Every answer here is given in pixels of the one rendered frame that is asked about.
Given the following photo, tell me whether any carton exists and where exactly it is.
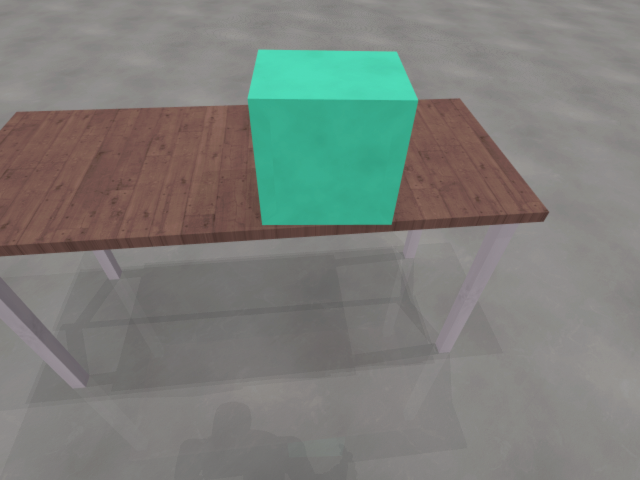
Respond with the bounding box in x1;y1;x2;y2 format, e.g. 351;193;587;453
248;50;418;225

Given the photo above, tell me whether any table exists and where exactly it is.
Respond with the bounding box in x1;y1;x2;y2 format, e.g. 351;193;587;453
0;98;549;389

